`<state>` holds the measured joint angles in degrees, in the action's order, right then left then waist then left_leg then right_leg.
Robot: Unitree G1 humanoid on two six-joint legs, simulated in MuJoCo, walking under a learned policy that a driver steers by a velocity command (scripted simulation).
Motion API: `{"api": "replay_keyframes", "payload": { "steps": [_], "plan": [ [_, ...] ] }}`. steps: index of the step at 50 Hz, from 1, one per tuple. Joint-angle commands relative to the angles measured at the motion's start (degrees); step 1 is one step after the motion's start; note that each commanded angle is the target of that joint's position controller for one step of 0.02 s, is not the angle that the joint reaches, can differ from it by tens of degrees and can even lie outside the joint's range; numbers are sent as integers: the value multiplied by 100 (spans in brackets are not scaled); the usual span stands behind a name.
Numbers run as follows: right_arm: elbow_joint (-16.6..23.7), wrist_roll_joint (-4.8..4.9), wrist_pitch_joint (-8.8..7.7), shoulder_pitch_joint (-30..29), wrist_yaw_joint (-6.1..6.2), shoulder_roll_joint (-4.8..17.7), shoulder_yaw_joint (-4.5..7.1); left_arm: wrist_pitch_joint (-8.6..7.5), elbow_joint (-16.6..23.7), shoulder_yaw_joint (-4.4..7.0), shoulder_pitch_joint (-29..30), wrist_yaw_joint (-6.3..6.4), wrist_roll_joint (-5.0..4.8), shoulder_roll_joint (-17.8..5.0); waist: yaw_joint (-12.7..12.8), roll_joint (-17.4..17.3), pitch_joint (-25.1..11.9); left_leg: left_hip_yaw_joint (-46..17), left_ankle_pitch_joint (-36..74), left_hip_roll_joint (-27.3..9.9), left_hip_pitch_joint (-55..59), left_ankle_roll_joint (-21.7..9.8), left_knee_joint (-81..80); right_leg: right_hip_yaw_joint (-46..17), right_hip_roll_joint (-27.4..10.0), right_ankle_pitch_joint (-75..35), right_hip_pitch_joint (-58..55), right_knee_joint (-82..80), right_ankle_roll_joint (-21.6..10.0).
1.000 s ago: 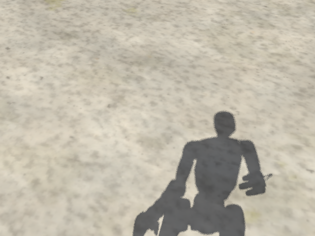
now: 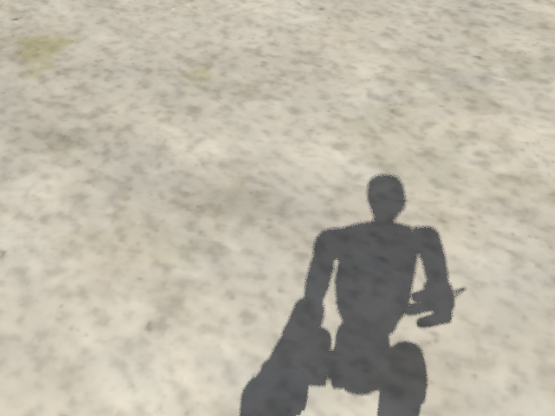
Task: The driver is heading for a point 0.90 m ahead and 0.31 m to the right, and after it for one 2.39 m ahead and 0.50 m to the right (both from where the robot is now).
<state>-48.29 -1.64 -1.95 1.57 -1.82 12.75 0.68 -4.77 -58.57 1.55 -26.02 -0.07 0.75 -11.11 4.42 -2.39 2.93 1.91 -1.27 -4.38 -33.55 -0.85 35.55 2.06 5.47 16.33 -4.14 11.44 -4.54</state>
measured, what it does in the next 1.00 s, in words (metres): walks ahead, turning right: left foot, then right foot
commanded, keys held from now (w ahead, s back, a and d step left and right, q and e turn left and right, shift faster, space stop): w+e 0.96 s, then w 0.04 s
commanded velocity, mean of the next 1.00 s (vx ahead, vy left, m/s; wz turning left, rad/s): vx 0.50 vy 0.00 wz -0.52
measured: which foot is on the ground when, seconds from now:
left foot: up 0.00-0.06, down 0.08-0.62, up 0.64-1.00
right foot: down 0.00-0.08, up 0.10-0.60, down 0.62-1.00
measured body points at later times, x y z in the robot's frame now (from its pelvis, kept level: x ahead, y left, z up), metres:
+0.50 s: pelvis +0.26 +0.01 +0.00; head +0.29 +0.00 +0.45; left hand +0.49 +0.19 -0.12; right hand +0.17 -0.23 -0.14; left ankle +0.18 +0.11 -0.74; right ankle +0.38 -0.14 -0.70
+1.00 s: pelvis +0.50 -0.12 +0.00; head +0.52 -0.15 +0.45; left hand +0.64 +0.13 -0.12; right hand +0.54 -0.42 -0.11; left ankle +0.73 -0.05 -0.68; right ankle +0.41 -0.12 -0.74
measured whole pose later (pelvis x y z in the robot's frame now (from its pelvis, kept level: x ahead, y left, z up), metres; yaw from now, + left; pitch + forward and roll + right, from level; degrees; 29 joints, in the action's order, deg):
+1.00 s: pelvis +0.50 -0.12 +0.00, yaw -34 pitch +2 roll +0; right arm -43.6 -2.4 -0.8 3.6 -1.2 14.8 2.4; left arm -2.8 -51.4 4.0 -23.6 -0.2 0.1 -15.0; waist 4.3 -2.4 2.5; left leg -2.0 -4.0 -6.1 -38.4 3.1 45.2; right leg -6.6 8.8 13.8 2.1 15.5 -7.8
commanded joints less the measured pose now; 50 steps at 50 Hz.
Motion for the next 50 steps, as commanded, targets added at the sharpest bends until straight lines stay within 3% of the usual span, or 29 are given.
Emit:
{"api": "replay_keyframes", "payload": {
  "steps": [1,3,4,5,6,7,8,9,10,12,15,21,25,27,29,30,31,32,33,34,35,36,37,39,42,50],
  "plan": [
    [485,25,-162,-365,43,524,115,0,139,209,-152,89,48,-1031,-242,619,188,20,-437,231,174,-118,-369,-1032,-1726,-3690,-45,362,-668],
    [186,18,-258,676,124,722,219,9,180,239,85,77,43,-1113,-719,586,-301,119,-729,519,1636,-302,-854,-944,-1524,-4555,167,1460,-488],
    [-72,-70,-336,1625,202,961,316,-7,236,220,167,51,-8,-1032,-1108,349,-886,-157,-556,201,3062,-485,-1019,-743,-1227,-3932,844,2621,-376],
    [-79,-239,-367,2434,299,1533,459,-27,513,118,34,24,-160,-597,-1244,-442,-1815,-1975,-1320,-1417,4700,-832,-1159,-405,-673,-1745,2268,4470,-192],
    [-62,-179,-269,2273,252,1735,528,28,541,119,-459,55,-227,-417,-936,-1321,-2249,-3918,-1403,-2326,5281,-1312,-1811,-304,-37,1537,3642,5693,-132],
    [22,-58,-211,1795,228,1166,418,117,448,258,-81,89,-73,-938,-790,-337,-1421,-3404,-1961,-1983,4531,-1131,-1932,-622,-497,1081,3954,6021,-204],
    [78,-7,-230,1355,214,780,320,122,497,272,227,35,-47,-848,-663,-61,-691,-2518,-1782,-1723,3686,-981,-2132,-622,-699,553,3924,5864,-184],
    [81,-17,-260,1151,206,598,277,146,517,258,362,-7,-37,-678,-552,-72,-394,-1877,-1367,-1465,3164,-827,-2340,-578,-871,247,3760,5670,-147],
    [22,7,-292,1160,230,503,250,214,526,276,413,-53,46,-641,-467,-220,-208,-1395,-973,-1284,2822,-723,-2454,-538,-965,129,3635,5550,-88],
    [-96,47,-391,1315,240,445,240,355,571,266,430,-141,92,-483,-343,-293,-171,-832,-415,-1141,2560,-659,-2589,-455,-1011,-60,3511,5517,12],
    [-220,90,-495,1554,236,532,283,448,803,260,939,-223,104,-427,-312,-228,-53,-222,164,-1102,2652,-696,-2734,-362,-1114,-581,4029,5368,100],
    [-388,53,-485,1878,253,604,300,419,1326,139,2229,-363,101,-334,-505,-183,231,736,810,-915,2817,-665,-2751,81,-1047,-1679,4086,3502,148],
    [-540,46,-404,2241,312,789,354,416,1590,118,2757,-410,144,-427,-638,-162,306,1020,1442,-1156,3513,-630,-2518,437,-912,-1320,3914,2730,-104],
    [-574,30,-323,2263,346,887,379,418,1617,153,2693,-387,162,-504,-550,-233,196,1215,2761,-1200,3854,-568,-1993,619,-663,-797,3601,2529,-306],
    [-580,20,-212,2246,363,1072,432,405,1469,238,2065,-327,169,-650,-268,-340,-210,1352,4191,-1206,4023,-531,-789,778,-242,-176,2821,2387,-558],
    [-548,35,-146,2215,351,1137,449,354,1269,322,1374,-278,178,-772,13,-258,-618,1406,4028,-1171,3784,-476,296,747,-32,-171,1976,2069,-718],
    [-426,33,-123,2146,328,1100,435,311,979,479,416,-188,244,-1116,446,149,-1161,1451,2715,-1038,2784,-276,1893,68,-337,-34,547,1660,-975],
    [9,103,-167,2333,209,389,291,328,1039,652,382,-101,241,-1833,88,1553,-1647,1346,-2181,-89,185,90,3994,-2827,-2149,238,-1278,1383,-1754],
    [253,69,-244,1644,172,836,384,407,1155,668,229,-75,66,-1921,296,972,-1917,14,-2999,469,-712,173,4781,-4560,-2534,71,-1442,521,-2001],
    [401,105,-314,1167,144,804,365,438,1076,630,471,-18,41,-1782,204,577,-1085,-289,-2353,99,-1198,94,4629,-3528,-2400,-454,-962,438,-1827],
    [352,124,-380,1245,153,740,325,408,1067,554,748,6,-7,-1453,-46,276,-586,-284,-1867,-120,-948,61,4052,-2905,-2193,-1149,-183,393,-1607],
    [265,67,-357,1336,173,733,339,359,1103,500,1031,23,-22,-1243,-301,96,-324,-312,-1731,-259,-565,78,3597,-2421,-1873,-1775,416,340,-1386],
    [248,-50,-254,1476,176,720,338,310,1127,445,1208,38,-69,-1083,-500,130,-312,-347,-1692,-312,-176,152,3336,-2089,-1639,-2197,810,272,-1298],
    [251,-130,-55,1570,140,638,330,183,1135,408,1162,13,-98,-1047,-626,181,-415,-313,-1700,-294,133,275,3013,-1827,-1415,-2661,1091,215,-1274],
    [453,-120,60,1083,102,561,305,115,1068,451,812,-11,-87,-1243,-521,287,-244,-202,-1184,-261,-152,408,2376,-1730,-1225,-2436,1270,38,-1183],
    [996,-57,14,-429,35,580,217,129,915,418,-107,35,-50,-1218,51,553,-31,-187,25,35,-776,361,603,-1936,-1168,-2775,355,225,-877]
  ]
}}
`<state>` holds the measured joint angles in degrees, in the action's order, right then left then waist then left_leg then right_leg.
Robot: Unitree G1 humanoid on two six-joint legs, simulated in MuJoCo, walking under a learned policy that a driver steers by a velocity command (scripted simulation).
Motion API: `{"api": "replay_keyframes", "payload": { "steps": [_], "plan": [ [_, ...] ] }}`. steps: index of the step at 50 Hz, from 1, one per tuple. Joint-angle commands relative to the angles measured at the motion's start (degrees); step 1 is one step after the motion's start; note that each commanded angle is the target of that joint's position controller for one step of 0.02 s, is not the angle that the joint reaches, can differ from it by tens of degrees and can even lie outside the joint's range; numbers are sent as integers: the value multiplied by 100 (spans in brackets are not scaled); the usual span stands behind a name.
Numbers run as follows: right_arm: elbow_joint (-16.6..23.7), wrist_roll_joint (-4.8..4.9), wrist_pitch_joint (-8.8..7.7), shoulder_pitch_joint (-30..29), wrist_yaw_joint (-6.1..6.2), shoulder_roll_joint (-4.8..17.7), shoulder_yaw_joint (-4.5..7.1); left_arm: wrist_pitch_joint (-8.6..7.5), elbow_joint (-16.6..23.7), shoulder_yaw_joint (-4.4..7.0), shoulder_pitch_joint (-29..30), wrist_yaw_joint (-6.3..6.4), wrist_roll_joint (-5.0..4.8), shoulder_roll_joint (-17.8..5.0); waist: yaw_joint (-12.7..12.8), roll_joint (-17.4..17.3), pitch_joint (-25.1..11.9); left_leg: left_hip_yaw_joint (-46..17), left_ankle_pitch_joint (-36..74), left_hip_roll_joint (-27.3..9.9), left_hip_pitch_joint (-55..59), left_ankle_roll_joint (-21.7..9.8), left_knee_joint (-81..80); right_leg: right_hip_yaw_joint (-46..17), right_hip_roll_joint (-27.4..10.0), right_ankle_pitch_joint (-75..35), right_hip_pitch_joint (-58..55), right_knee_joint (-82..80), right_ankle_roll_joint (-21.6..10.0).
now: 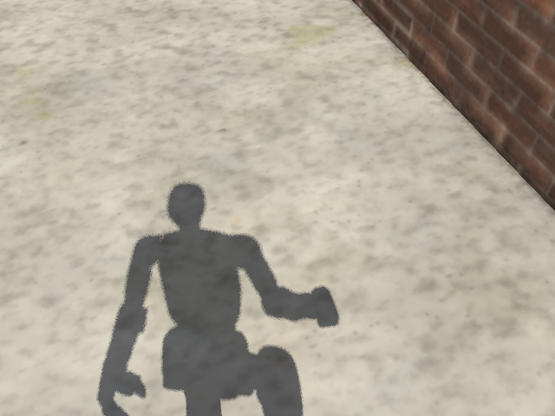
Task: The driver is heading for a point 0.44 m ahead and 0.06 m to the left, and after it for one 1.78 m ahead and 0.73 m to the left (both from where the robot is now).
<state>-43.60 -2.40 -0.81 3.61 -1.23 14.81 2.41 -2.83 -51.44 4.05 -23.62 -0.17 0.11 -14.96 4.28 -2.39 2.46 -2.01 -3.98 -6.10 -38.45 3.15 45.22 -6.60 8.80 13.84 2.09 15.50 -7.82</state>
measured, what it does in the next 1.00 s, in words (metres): walks ahead, turning left: left foot, then right foot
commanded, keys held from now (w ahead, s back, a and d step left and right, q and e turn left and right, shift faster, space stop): w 0.32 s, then q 0.68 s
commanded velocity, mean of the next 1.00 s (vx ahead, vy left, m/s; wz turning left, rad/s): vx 0.27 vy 0.00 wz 0.15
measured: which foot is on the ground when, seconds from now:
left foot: up 0.00-0.16, down 0.18-0.64, up 0.66-1.00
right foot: down 0.00-0.18, up 0.20-0.62, down 0.64-1.00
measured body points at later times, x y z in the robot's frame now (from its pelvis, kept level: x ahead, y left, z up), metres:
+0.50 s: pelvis +0.27 +0.04 +0.00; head +0.30 +0.05 +0.45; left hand +0.43 +0.27 -0.12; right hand +0.24 -0.21 -0.13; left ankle +0.24 +0.12 -0.74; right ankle +0.36 -0.10 -0.70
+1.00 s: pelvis +0.33 +0.02 -0.01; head +0.35 +0.02 +0.44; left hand +0.37 +0.30 -0.13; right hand +0.51 -0.22 -0.13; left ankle +0.30 +0.12 -0.71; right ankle +0.42 -0.07 -0.74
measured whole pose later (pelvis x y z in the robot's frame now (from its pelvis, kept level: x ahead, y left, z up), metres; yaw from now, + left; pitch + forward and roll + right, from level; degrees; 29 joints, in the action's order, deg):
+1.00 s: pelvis +0.33 +0.02 -0.01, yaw +15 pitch +0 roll +0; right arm -44.5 -0.8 5.3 11.0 -2.0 15.8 3.8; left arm 0.1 -45.9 2.1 -11.1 1.8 2.0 -14.4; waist 0.6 -0.5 2.9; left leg 1.8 -24.4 -1.2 -21.9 0.4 47.3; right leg 11.3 -3.4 8.7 17.4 26.4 -2.6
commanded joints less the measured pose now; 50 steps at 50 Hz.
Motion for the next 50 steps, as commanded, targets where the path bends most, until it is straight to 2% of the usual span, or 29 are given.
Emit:
{"api": "replay_keyframes", "payload": {
  "steps": [1,4,6,7,8,9,10,11,12,13,15,16,18,20,23,27,29,30,31,32,33,34,35,36,37,38,40,44,50],
  "plan": [
    [585,29,-125,-785,-39,358,20,-68,168,148,-445,62,31,-796,129,574,46,258,339,260,-236,-93,-561,-1055,-1521,-2712,-372,-128,-526],
    [711,56,-203,-945,-65,376,-13,-87,93,112,-562,126,79,-802,138,658,111,326,262,411,208,-335,-1106,-1110,-1692,-3245,-592,18,-416],
    [559,64,-251,-349,-25,529,45,-120,120,121,-290,150,88,-939,-206,723,-7,378,-123,624,1216,-567,-1469,-1001,-1709,-4191,-467,385,-206],
    [372,76,-283,231,32,668,112,-139,109,132,-217,139,100,-1015,-448,717,-285,456,-381,819,1933,-680,-1563,-913,-1623,-4942,-463,984,-121],
    [133,72,-341,1068,102,787,173,-157,99,126,-116,103,92,-1032,-879,526,-710,433,-191,765,2982,-829,-1902,-657,-1369,-4908,-214,2007,-18],
    [27,-40,-387,1967,196,1126,258,-195,237,41,-146,67,67,-740,-1193,101,-1411,-723,-911,-310,4341,-1102,-1937,-473,-1082,-3339,673,3511,70],
    [-64,-117,-346,2226,183,1712,410,-176,242,-32,-1011,44,-134,-242,-815,-1343,-2035,-3568,-1105,-1837,5647,-1974,-2468,79,23,1007,2452,5458,345],
    [-71,79,-269,1844,110,1255,348,-151,141,12,-812,83,81,-700,-691,-645,-1559,-4236,-1711,-1750,5069,-2000,-2938,-167,-254,1351,3066,5974,264],
    [30,133,-268,1285,88,821,246,-138,221,27,-257,53,118,-723,-568,-100,-664,-3208,-1741,-1507,4202,-1883,-3020,-164,-542,834,3173,5901,272],
    [13,100,-298,1052,64,552,175,-145,308,-11,122,12,132,-634,-543,203,-331,-2466,-1176,-1197,3659,-1736,-3133,-105,-727,538,3102,5612,280],
    [-180,105,-367,1107,88,403,104,-55,362,-32,241,-69,198,-525,-363,-134,-157,-1507,-195,-727,3131,-1478,-3320,25,-947,411,2804,5142,351],
    [-274,124,-416,1227,76,415,99,-7,335,-53,180,-101,213,-448,-319,-247,-213,-1301,191,-661,3077,-1468,-3360,89,-951,385,2692,5023,393],
    [-459,201,-499,1470,47,441,86,31,374,-89,303,-115,266,-339,-248,-218,-157,-999,2064,-607,3053,-1607,-3290,378,-1012,379,2753,4723,554],
    [-580,208,-507,1585,46,517,86,28,473,-161,614,-104,259,-191,-234,-178,-166,-629,3500,-482,3049,-1646,-3164,600,-1041,165,2809,4119,747],
    [-684,212,-407,1650,67,624,100,23,626,-276,1203,-78,173,-46,-356,-385,-254,-221,4088,-116,2843,-1416,-2917,830,-889,-433,2336,2927,899],
    [-711,216,-247,1847,94,776,173,47,726,-266,1589,57,85,-271,-530,-464,-432,-566,3613,-136,3054,-1248,-2421,749,-695,-759,2010,2202,852],
    [-658,208,-173,1765,138,796,209,4,699,-235,1451,120,81,-379,-458,-449,-401,-951,2996,-198,3063,-1160,-2106,589,-696,-704,1708,1716,759],
    [-605,235,-143,1617,158,818,233,-46,631,-214,1207,152,98,-420,-300,-354,-383,-1069,2500,-132,2941,-1052,-1819,555,-721,-1002,1316,1189,692],
    [-539,281,-146,1575,159,759,238,-127,569,-165,931,200,164,-585,-190,-58,-483,-1039,1850,112,2652,-883,-1267,339,-1026,-1707,673,731,585],
    [-302,335,-176,1678,165,452,165,-184,614,-72,519,264,259,-1033,-163,832,-1088,-679,71,519,2065,-679,-35,-706,-2389,-3715,-326,861,269],
    [-349,377,-76,2527,242,140,137,-54,694,5,545,225,124,-1312,-431,1757,-1651,10,-3579,1331,1351,-609,1301,-1760,-3616,-5526,-837,1023,-594],
    [-513,230,61,2574,289,571,236,58,744,-9,585,211,-17,-1001,-374,1199,-1691,20,-3646,1084,1084,-583,2091,-1855,-3562,-4595,-548,839,-927],
    [-505,130,147,2169,261,647,286,88,842,-114,914,230,-7,-602,-421,728,-1086,-62,-3156,880,925,-524,2301,-1366,-3149,-3456,5,559,-796],
    [-438,105,206,1890,217,572,296,123,911,-182,1308,264,44,-395,-537,710,-677,-74,-2761,725,919,-425,2201,-883,-2791,-2734,503,295,-574],
    [-373,87,275,1733,171,553,311,137,935,-198,1457,303,86,-366,-590,910,-479,-59,-2498,632,958,-316,2125,-513,-2576,-2509,785,141,-455],
    [-370,78,347,1767,132,507,308,142,932,-185,1491,325,114,-399,-628,1030,-440,40,-2300,664,1108,-221,2204,-180,-2412,-2580,1001,96,-433],
    [-320,121,438,1779,100,461,312,122,911,-159,1415,318,131,-442,-660,935,-597,114,-2127,711,1242,-135,2153,138,-2379,-2643,1047,108,-484],
    [-72,116,562,1335,12,406,263,155,886,-96,1364,292,159,-556,-552,1027,-569,225,-1934,553,1238,-124,1312,392,-2485,-1413,1028,-40,-510],
    [292,178,553,911,-108,483,205,279,865,62,1270,167,203,-917,-385,1122,-612,627,-2108,578,2053,-377,-183,644,-2710,-634,1136,189,-366]
  ]
}}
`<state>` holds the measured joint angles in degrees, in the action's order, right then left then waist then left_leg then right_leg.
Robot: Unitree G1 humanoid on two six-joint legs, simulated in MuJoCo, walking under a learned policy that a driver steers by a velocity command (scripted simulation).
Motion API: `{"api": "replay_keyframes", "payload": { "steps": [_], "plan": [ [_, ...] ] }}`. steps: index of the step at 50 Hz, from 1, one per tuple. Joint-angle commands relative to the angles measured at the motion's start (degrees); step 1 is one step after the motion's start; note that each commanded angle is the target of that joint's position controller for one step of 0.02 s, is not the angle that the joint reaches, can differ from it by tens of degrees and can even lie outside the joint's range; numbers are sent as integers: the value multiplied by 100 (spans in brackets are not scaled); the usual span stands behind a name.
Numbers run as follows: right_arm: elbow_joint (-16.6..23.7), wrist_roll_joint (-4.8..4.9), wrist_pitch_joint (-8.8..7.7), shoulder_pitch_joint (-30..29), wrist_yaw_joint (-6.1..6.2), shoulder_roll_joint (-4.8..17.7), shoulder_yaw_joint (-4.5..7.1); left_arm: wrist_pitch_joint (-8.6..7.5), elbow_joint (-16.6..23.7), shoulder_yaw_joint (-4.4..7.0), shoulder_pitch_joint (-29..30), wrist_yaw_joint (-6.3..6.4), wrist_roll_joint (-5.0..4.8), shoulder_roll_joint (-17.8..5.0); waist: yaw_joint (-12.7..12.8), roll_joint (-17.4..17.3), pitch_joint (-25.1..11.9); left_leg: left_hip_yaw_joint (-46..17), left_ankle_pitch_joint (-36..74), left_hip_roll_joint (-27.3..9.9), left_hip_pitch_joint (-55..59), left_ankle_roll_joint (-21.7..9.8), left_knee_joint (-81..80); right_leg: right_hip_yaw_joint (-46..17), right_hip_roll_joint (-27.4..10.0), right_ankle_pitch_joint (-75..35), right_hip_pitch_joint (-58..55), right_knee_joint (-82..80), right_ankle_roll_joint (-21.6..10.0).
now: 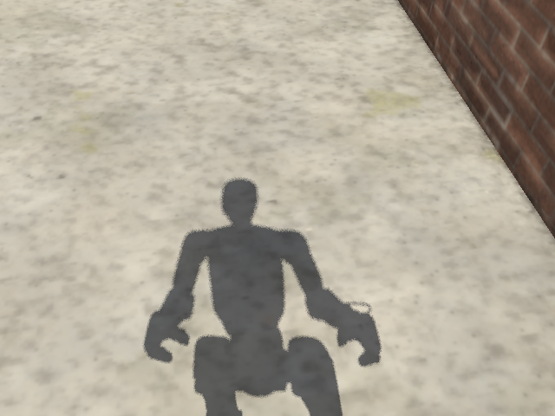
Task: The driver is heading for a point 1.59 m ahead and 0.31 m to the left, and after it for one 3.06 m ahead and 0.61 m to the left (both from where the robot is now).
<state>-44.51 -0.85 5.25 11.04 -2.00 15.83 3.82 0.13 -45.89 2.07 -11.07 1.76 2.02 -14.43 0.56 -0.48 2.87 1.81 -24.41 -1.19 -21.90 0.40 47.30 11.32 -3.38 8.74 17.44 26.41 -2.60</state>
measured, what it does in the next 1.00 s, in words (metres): steps on the spot, turning left: left foot, then right foot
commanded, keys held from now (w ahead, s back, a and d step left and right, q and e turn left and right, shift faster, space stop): q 0.48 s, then no key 0.50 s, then w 0.02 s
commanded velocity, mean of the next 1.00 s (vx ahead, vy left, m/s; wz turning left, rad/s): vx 0.01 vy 0.00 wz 0.40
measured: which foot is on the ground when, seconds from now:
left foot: up 0.00-0.06, down 0.08-0.56, up 0.58-0.88, down 0.90-1.00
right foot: down 0.00-0.08, up 0.10-0.54, down 0.56-1.00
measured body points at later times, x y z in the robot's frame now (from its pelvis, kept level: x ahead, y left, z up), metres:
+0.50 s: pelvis -0.01 +0.01 +0.00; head +0.02 +0.02 +0.45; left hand +0.05 +0.31 -0.11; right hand +0.17 -0.23 -0.11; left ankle -0.01 +0.11 -0.74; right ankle +0.03 -0.10 -0.71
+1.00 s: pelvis -0.02 +0.00 +0.01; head -0.01 +0.02 +0.46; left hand -0.04 +0.28 -0.13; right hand +0.17 -0.19 -0.12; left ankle -0.09 +0.09 -0.74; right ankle +0.03 -0.09 -0.74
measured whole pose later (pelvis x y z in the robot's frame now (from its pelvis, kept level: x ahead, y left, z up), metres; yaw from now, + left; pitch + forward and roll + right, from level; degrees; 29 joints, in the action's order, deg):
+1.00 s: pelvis -0.02 +0.00 +0.01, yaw +23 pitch -2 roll +0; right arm -48.9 -0.9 1.8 11.3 0.8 13.9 0.6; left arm 1.2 -48.0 1.0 -12.5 0.5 0.7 -14.0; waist 1.2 0.9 2.7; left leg -3.6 -14.9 2.7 -7.0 -1.6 23.6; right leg 0.0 1.0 11.8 10.4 23.9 -0.8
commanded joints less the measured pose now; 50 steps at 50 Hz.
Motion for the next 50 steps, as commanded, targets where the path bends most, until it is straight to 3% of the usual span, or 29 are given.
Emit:
{"api": "replay_keyframes", "payload": {
  "steps": [1,2,3,4,5,6,8,10,13,19,24,26,27,28,29,30,31,32,34,35,39,42,44,45,46,47,48,50],
  "plan": [
    [405,29,-80,229,-38,372,62,6,307,288,35,-36,-11,-1035,-70,898,-668,307,54,117,613,-178,-770,-1076,-1504,-143,-368,-748,-792],
    [372,27,-122,422,-37,363,62,39,303,315,69,-40,-49,-1079,-202,784,-685,369,403,189,1036,-280,-1400,-898,-1450,-101,-182,-471,-593],
    [310,13,-179,610,-12,466,87,79,241,333,-88,-55,-43,-1033,-264,431,-617,106,768,189,1446,-388,-2123,-661,-1318,181,149,-15,-241],
    [346,-58,-252,655,60,873,166,133,249,289,-321,-108,-29,-725,-215,-887,-374,-1492,621,-823,1623,-616,-3292,-83,-737,1258,896,1316,244],
    [521,-57,-264,580,91,1746,371,201,666,206,71,-16,-67,-485,-287,-1895,106,-3469,1716,-2165,1080,-1391,-3605,-281,328,2707,2068,2176,566],
    [416,-106,-258,829,168,1520,375,269,700,227,458,10,-17,-662,-467,-1055,123,-3008,2222,-2019,864,-1668,-3416,-1051,146,2495,1836,3117,520],
    [524,-31,-250,68,234,1042,226,233,516,243,87,-56,-158,-626,45,-705,85,-2001,2076,-1177,799,-1318,-3238,-1317,108,1488,1670,3233,433],
    [659,25,-284,-190,236,827,170,175,356,304,-174,-99,-3,-776,90,-758,-316,-1700,3012,-839,1223,-1246,-2997,-1226,231,1140,1576,3491,422],
    [600,74,-330,187,199,879,197,198,455,276,-51,-121,-67,-652,-46,-470,-542,-1847,3417,-865,1688,-1329,-2836,-1282,269,1169,1651,3333,506],
    [583,-3,-293,525,209,1048,275,215,710,203,306,-55,-112,-609,-314,-668,-466,-2492,2967,-891,1760,-1471,-2691,-1383,401,1468,1387,2204,487],
    [658,-24,-260,242,137,1141,324,132,819,166,120,0,-200,-645,-192,-728,-582,-2988,3424,-730,1329,-1290,-2486,-1402,666,1566,392,1255,312],
    [685,30,-252,-54,139,1055,297,80,716,143,-308,43,-202,-592,79,-679,-652,-2921,3257,-516,1035,-988,-2290,-1325,682,982,-427,159,214],
    [696,79,-261,-127,167,934,255,34,672,151,-477,87,-155,-637,182,-527,-648,-2792,2618,-287,652,-701,-2093,-1451,479,424,-1014,-657,145],
    [727,88,-288,98,184,588,157,2,744,209,-393,138,-54,-1029,14,403,-670,-2207,1214,207,99,-357,-1331,-2566,-641,686,-1413,-1293,-104],
    [766,69,-296,327,232,504,142,30,914,297,68,96,-52,-1551,-163,1451,-443,-1060,-660,1280,-701,-158,-471,-3972,-1763,-245,-1210,-1482,-750],
    [644,-102,-268,328,255,915,241,46,852,277,-115,41,-44,-1307,-55,1011,-473,-1076,-952,904,-417,-98,675,-3877,-1920,-762,-753,-1249,-1226],
    [537,-67,-254,357,229,925,267,31,868,162,107,2,-99,-933,-204,663,-322,-1178,-652,850,-318,-86,1053,-3397,-1579,-913,-542,-1183,-1198],
    [425,-41,-232,434,201,852,255,24,888,110,389,-20,-108,-742,-321,559,-182,-1153,-294,801,-229,-26,1277,-2840,-1176,-997,-418,-1117,-1000],
    [336,-32,-197,514,132,739,211,-6,864,91,460,10,-100,-706,-305,925,-271,-1026,-44,830,-294,107,1291,-2282,-772,-1647,-756,-955,-826],
    [313,-17,-186,440,122,689,179,-12,802,87,324,9,-103,-698,-213,891,-321,-963,-46,827,-272,170,1122,-2161,-723,-1902,-917,-877,-834],
    [289,37,-139,85,147,392,1,-16,562,87,3,-26,-102,-739,39,967,-435,-636,-238,560,239,219,-462,-2122,-747,-1798,-1291,-690,-865],
    [149,91,-155,136,218,401,-49,59,385,140,-125,-86,-77,-900,51,1125,-418,-249,126,532,868,79,-1762,-2210,-702,-1959,-1191,-487,-832],
    [-19,33,-253,334,281,416,-89,67,283,130,-151,-93,-116,-856,-128,814,-431,-438,1637,336,1779,-76,-3190,-2158,-617,-1936,-751,-263,-463],
    [-14,-53,-338,315,323,654,-76,18,316,92,-216,-114,-127,-717,-46,401,-625,-1096,1953,-228,2308,-192,-3243,-2073,-503,-1377,-370,-141,-187],
    [-18,-48,-382,-39,338,999,-27,-16,365,25,-321,-140,-197,-464,294,-578,-492,-1684,2716,-795,1866,-475,-2969,-1586,59,-223,-313,-299,16],
    [-41,-1,-423,-178,295,638,-121,19,199,5,-174,-106,-155,-500,131,-458,-456,-1626,2417,-872,1337,-598,-2918,-1517,97,268,-900,-513,97],
    [-69,-4,-461,-257,281,502,-177,39,121,29,-64,-95,-130,-563,97,-445,-298,-1514,1980,-661,1189,-505,-2959,-1556,112,120,-996,-550,116],
    [-284,-4,-488,-20,336,549,-194,42,-28,60,-52,-122,-108,-635,-7,-585,-294,-1386,1117,-393,1174,-425,-3127,-1503,129,118,-1107,-441,75]
  ]
}}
